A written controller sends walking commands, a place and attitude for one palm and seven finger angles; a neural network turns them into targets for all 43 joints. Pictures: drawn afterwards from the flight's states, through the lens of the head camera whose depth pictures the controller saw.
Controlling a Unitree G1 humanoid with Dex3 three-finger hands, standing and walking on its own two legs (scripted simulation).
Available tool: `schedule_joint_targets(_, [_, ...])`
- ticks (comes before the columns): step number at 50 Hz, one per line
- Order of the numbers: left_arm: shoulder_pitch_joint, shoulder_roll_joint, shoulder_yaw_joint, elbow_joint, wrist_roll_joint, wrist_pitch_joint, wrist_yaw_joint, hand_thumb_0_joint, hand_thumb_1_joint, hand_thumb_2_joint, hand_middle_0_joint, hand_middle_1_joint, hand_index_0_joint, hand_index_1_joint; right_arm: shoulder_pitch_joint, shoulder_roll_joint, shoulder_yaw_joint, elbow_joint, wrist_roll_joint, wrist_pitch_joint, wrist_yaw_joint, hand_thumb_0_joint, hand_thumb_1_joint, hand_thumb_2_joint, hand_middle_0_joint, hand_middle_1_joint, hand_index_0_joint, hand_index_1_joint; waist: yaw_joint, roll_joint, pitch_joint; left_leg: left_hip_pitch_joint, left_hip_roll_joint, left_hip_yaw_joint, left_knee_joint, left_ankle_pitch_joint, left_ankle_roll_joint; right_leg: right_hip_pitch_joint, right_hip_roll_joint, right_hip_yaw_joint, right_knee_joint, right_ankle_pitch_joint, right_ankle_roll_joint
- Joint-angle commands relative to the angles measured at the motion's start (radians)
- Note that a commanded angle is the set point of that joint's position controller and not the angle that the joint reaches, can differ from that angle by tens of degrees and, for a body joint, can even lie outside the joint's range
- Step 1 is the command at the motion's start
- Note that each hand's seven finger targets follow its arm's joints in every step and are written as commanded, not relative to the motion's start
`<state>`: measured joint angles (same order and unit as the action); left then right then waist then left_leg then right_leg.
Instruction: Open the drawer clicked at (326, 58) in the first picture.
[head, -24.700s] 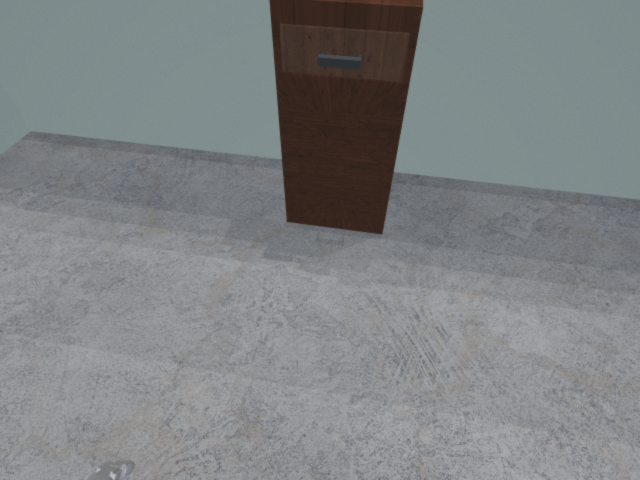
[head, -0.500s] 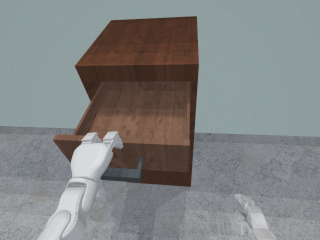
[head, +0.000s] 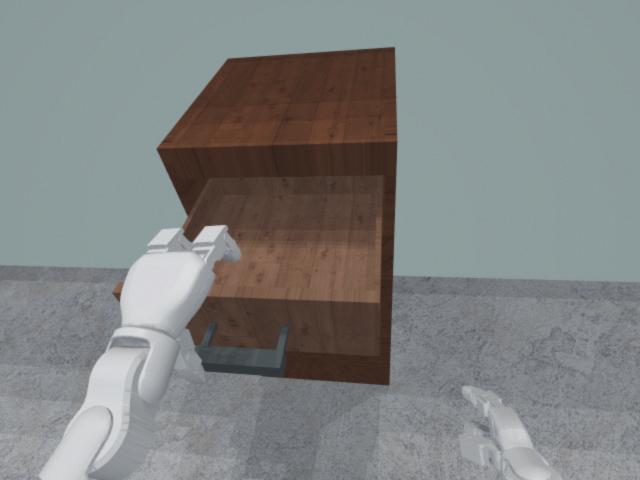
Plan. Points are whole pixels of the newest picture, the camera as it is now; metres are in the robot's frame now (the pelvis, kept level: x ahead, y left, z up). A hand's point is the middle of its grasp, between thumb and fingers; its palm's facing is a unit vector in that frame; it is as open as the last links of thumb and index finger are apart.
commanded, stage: lift the hand off the handle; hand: left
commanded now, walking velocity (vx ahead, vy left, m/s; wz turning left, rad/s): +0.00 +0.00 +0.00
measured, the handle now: (243, 345) +0.29 +0.18 -0.01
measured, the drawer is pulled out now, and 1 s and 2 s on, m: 0.28 0.28 0.28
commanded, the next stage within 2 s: draw the hand back to the body in 0.08 s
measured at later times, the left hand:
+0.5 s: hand (161, 327) +0.23 +0.22 +0.13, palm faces +0.11 -0.09 -0.99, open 13.9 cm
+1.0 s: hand (149, 339) +0.20 +0.20 +0.16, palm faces +0.33 -0.88 -0.35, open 13.4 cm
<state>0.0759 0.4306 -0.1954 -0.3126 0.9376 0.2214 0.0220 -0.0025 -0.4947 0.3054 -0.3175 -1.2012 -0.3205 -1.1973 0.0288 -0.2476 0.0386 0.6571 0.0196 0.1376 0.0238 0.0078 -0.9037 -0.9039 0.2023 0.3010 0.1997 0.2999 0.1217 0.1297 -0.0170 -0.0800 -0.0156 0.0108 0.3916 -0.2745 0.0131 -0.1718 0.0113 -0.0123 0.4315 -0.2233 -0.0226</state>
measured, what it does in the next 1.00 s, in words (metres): stands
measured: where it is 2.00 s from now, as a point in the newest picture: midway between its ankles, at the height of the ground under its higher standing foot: outside the picture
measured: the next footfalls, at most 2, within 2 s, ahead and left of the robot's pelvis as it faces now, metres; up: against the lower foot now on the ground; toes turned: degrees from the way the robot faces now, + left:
none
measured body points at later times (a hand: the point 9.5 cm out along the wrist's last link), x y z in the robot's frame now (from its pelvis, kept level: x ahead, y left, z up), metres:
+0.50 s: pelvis -0.02 -0.01 +0.00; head -0.03 -0.07 +0.45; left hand +0.22 +0.22 +0.18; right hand +0.21 -0.21 -0.11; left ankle -0.04 +0.11 -0.74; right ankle +0.01 -0.10 -0.74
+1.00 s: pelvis -0.02 +0.00 +0.00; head -0.02 -0.01 +0.45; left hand +0.17 +0.25 +0.18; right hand +0.19 -0.20 -0.08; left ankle -0.04 +0.11 -0.74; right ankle +0.01 -0.10 -0.74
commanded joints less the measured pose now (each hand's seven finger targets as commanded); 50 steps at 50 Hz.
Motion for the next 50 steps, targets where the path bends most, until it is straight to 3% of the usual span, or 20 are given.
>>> schedule_joint_targets(1, [-0.248, 0.121, 0.127, -0.140, 0.011, 0.019, 0.023, 0.000, -0.500, 0.300, -0.300, -1.200, -0.300, -1.200, -0.206, -0.056, -0.010, -0.167, 0.007, -0.057, 0.002, 0.000, -0.900, -0.900, 0.200, 0.300, 0.200, 0.300, -0.008, -0.121, -0.165, -0.058, 0.002, 0.003, -0.034, 0.332, 0.006, 0.144, 0.001, 0.024, -0.036, 0.244, -0.012])
schedule_joint_targets(3, [-0.239, 0.120, 0.118, -0.109, -0.005, 0.027, 0.007, 0.000, -0.500, 0.300, -0.300, -1.200, -0.300, -1.200, -0.203, -0.067, -0.015, -0.160, 0.013, -0.046, -0.004, 0.000, -0.900, -0.900, 0.200, 0.300, 0.200, 0.300, -0.016, -0.134, -0.129, -0.069, 0.002, 0.003, -0.050, 0.302, 0.006, 0.134, 0.002, 0.024, -0.052, 0.227, -0.007])
schedule_joint_targets(9, [-0.275, 0.156, 0.134, -0.183, 0.005, 0.002, -0.013, 0.000, -0.500, 0.300, -0.300, -1.200, -0.300, -1.200, -0.215, -0.071, -0.015, -0.181, 0.009, -0.044, -0.007, 0.000, -0.900, -0.900, 0.200, 0.300, 0.200, 0.300, -0.012, -0.116, -0.202, -0.060, -0.003, 0.007, -0.047, 0.285, 0.010, 0.169, -0.001, 0.033, -0.042, 0.223, -0.004])
schedule_joint_targets(11, [-0.234, 0.178, 0.180, -0.184, 0.003, -0.019, -0.003, 0.000, -0.500, 0.300, -0.300, -1.200, -0.300, -1.200, -0.207, -0.059, -0.008, -0.193, 0.002, -0.060, -0.006, 0.000, -0.900, -0.900, 0.200, 0.300, 0.200, 0.300, 0.009, -0.123, -0.237, -0.074, -0.006, 0.008, -0.032, 0.284, 0.016, 0.203, -0.008, 0.039, -0.026, 0.221, -0.005])
schedule_joint_targets(15, [-0.165, 0.278, 0.316, -0.172, -0.024, -0.048, 0.031, 0.000, -0.500, 0.300, -0.300, -1.200, -0.300, -1.200, -0.203, -0.072, -0.014, -0.175, 0.008, -0.059, -0.010, 0.000, -0.900, -0.900, 0.200, 0.300, 0.200, 0.300, 0.012, -0.104, -0.184, -0.092, -0.003, -0.001, -0.032, 0.266, 0.005, 0.181, 0.003, 0.073, -0.037, 0.224, -0.011])
schedule_joint_targets(16, [-0.170, 0.206, 0.253, -0.166, -0.014, -0.049, 0.031, 0.000, -0.500, 0.300, -0.300, -1.200, -0.300, -1.200, -0.193, -0.059, -0.010, -0.179, -0.001, -0.064, -0.006, 0.000, -0.900, -0.900, 0.200, 0.300, 0.200, 0.300, 0.013, -0.118, -0.179, -0.094, -0.008, 0.008, -0.027, 0.273, 0.008, 0.175, -0.009, 0.059, -0.034, 0.220, -0.008])
schedule_joint_targets(20, [-0.169, 0.242, 0.290, -0.159, -0.060, -0.045, 0.032, 0.000, -0.500, 0.300, -0.300, -1.200, -0.300, -1.200, -0.208, -0.076, -0.020, -0.176, 0.016, -0.071, -0.016, 0.000, -0.900, -0.900, 0.200, 0.300, 0.200, 0.300, -0.013, -0.103, -0.113, -0.087, -0.003, 0.006, -0.027, 0.204, 0.007, 0.107, -0.002, 0.078, -0.072, 0.130, -0.003])
schedule_joint_targets(23, [-0.165, 0.196, 0.225, -0.140, -0.047, -0.053, 0.018, 0.000, -0.500, 0.300, -0.300, -1.200, -0.300, -1.200, -0.190, -0.080, -0.023, -0.174, 0.006, -0.079, -0.027, 0.000, -0.900, -0.900, 0.200, 0.300, 0.200, 0.300, -0.018, -0.108, -0.110, -0.086, -0.009, 0.007, -0.036, 0.182, 0.013, 0.098, -0.012, 0.052, -0.079, 0.086, 0.003])
schedule_joint_targets(26, [-0.155, 0.217, 0.239, -0.183, -0.041, -0.080, 0.010, 0.000, -0.500, 0.300, -0.300, -1.200, -0.300, -1.200, -0.184, -0.075, -0.019, -0.188, 0.001, -0.101, -0.034, 0.000, -0.900, -0.900, 0.200, 0.300, 0.200, 0.300, -0.009, -0.110, -0.176, -0.072, -0.011, 0.007, -0.020, 0.188, 0.019, 0.125, -0.019, 0.048, -0.066, 0.082, 0.004])
schedule_joint_targets(30, [-0.102, 0.292, 0.326, -0.228, -0.059, -0.119, 0.024, 0.000, -0.500, 0.300, -0.300, -1.200, -0.300, -1.200, -0.186, -0.087, -0.026, -0.186, 0.002, -0.107, -0.044, 0.000, -0.900, -0.900, 0.200, 0.300, 0.200, 0.300, -0.005, -0.092, -0.176, -0.067, -0.004, -0.007, -0.022, 0.183, 0.012, 0.126, -0.011, 0.065, -0.071, 0.096, 0.000])
schedule_joint_targets(31, [-0.072, 0.260, 0.309, -0.210, -0.046, -0.128, 0.028, 0.000, -0.500, 0.300, -0.300, -1.200, -0.300, -1.200, -0.168, -0.075, -0.020, -0.184, -0.009, -0.114, -0.040, 0.000, -0.900, -0.900, 0.200, 0.300, 0.200, 0.300, 0.007, -0.114, -0.178, -0.075, -0.009, -0.002, -0.015, 0.205, 0.014, 0.131, -0.020, 0.047, -0.058, 0.110, 0.000])
schedule_joint_targets(35, [-0.007, 0.307, 0.398, -0.184, -0.080, -0.129, 0.051, 0.000, -0.500, 0.300, -0.300, -1.200, -0.300, -1.200, -0.181, -0.086, -0.028, -0.177, 0.003, -0.105, -0.038, 0.000, -0.900, -0.900, 0.200, 0.300, 0.200, 0.300, 0.007, -0.103, -0.104, -0.096, -0.003, -0.011, -0.023, 0.191, 0.003, 0.100, -0.006, 0.072, -0.071, 0.107, -0.007])
schedule_joint_targets(39, [0.005, 0.274, 0.360, -0.197, -0.075, -0.123, 0.055, 0.000, -0.500, 0.300, -0.300, -1.200, -0.300, -1.200, -0.169, -0.088, -0.033, -0.180, 0.000, -0.099, -0.036, 0.000, -0.900, -0.900, 0.200, 0.300, 0.200, 0.300, 0.006, -0.094, -0.107, -0.092, -0.005, -0.003, -0.035, 0.181, 0.004, 0.088, -0.010, 0.043, -0.070, 0.081, -0.001])
schedule_joint_targets(40, [-0.143, -0.027, 0.379, -0.351, -0.788, -0.246, 0.058, 0.000, -0.465, 0.315, -0.298, -1.178, -0.298, -1.178, -0.113, -0.030, -0.033, -0.262, 0.000, -0.171, -0.056, 0.000, -0.900, -0.900, 0.200, 0.300, 0.200, 0.300, -0.095, -0.202, -0.029, 0.021, 0.026, 0.007, -0.001, 0.087, 0.037, 0.022, 0.007, 0.016, -0.124, 0.038, 0.000])
schedule_joint_targets(41, [0.074, 0.014, 0.410, -0.133, -0.825, -0.287, 0.079, 0.000, -0.430, 0.330, -0.295, -1.155, -0.295, -1.155, -0.081, -0.044, -0.021, -0.214, -0.014, -0.223, -0.075, 0.000, -0.900, -0.900, 0.200, 0.300, 0.200, 0.300, -0.083, -0.281, -0.013, -0.002, 0.037, 0.006, -0.012, 0.030, 0.037, 0.039, 0.008, 0.007, -0.110, -0.010, 0.006])
schedule_joint_targets(43, [0.173, 0.027, 0.463, -0.241, -0.918, -0.325, 0.079, 0.000, -0.360, 0.360, -0.290, -1.110, -0.290, -1.110, -0.069, -0.057, -0.024, -0.224, -0.015, -0.240, -0.094, 0.000, -0.900, -0.900, 0.200, 0.300, 0.200, 0.300, -0.060, -0.240, -0.026, -0.012, 0.038, -0.006, -0.035, 0.034, 0.030, 0.056, -0.003, 0.004, -0.124, -0.040, 0.007])
schedule_joint_targets(45, [0.098, 0.105, 0.530, -0.351, -0.946, -0.371, 0.102, 0.000, -0.290, 0.390, -0.285, -1.065, -0.285, -1.065, -0.063, -0.067, -0.026, -0.209, -0.025, -0.277, -0.110, 0.000, -0.900, -0.900, 0.200, 0.300, 0.200, 0.300, -0.059, -0.141, -0.068, 0.006, 0.038, 0.001, -0.030, 0.046, 0.017, 0.070, -0.017, 0.017, -0.124, -0.046, 0.008])
schedule_joint_targets(46, [0.073, 0.054, 0.495, -0.405, -0.947, -0.394, 0.108, 0.000, -0.255, 0.405, -0.282, -1.043, -0.282, -1.043, -0.050, -0.050, -0.019, -0.213, -0.032, -0.300, -0.111, 0.000, -0.900, -0.900, 0.200, 0.300, 0.200, 0.300, -0.057, -0.041, -0.101, 0.011, 0.031, 0.003, -0.038, 0.070, 0.011, 0.093, -0.023, 0.006, -0.114, -0.019, 0.001])
schedule_joint_targets(49, [0.148, 0.047, 0.513, -0.405, -0.959, -0.402, 0.121, 0.000, -0.150, 0.450, -0.275, -0.975, -0.275, -0.975, -0.006, -0.052, -0.020, -0.191, -0.038, -0.327, -0.109, 0.000, -0.900, -0.900, 0.200, 0.300, 0.200, 0.300, -0.058, 0.034, -0.060, -0.014, 0.036, -0.001, -0.051, 0.157, -0.006, 0.118, -0.021, -0.006, -0.093, 0.088, -0.009])
schedule_joint_targets(50, [0.168, 0.066, 0.534, -0.384, -0.961, -0.402, 0.124, 0.000, -0.115, 0.465, -0.273, -0.952, -0.273, -0.952, -0.002, -0.058, -0.023, -0.178, -0.041, -0.333, -0.109, 0.000, -0.900, -0.900, 0.200, 0.300, 0.200, 0.300, -0.059, -0.001, -0.025, -0.027, 0.042, -0.004, -0.048, 0.164, -0.008, 0.110, -0.017, -0.005, -0.100, 0.093, -0.009])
